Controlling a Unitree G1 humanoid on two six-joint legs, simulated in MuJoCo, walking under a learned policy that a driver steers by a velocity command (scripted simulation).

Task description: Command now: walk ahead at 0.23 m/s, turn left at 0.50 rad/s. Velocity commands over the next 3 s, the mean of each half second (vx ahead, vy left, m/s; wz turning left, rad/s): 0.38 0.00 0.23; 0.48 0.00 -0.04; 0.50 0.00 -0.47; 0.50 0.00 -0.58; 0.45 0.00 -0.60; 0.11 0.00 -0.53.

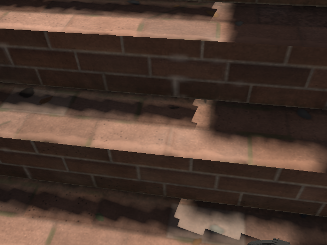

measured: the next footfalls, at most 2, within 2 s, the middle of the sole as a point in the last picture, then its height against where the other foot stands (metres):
left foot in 0.04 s outside the picture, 0.20 m higher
right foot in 0.54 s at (179, 241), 0.21 m higher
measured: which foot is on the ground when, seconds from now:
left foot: up 0.00-0.02, down 0.04-0.58, up 0.60-1.00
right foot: down 0.00-0.12, up 0.14-0.52, down 0.54-1.00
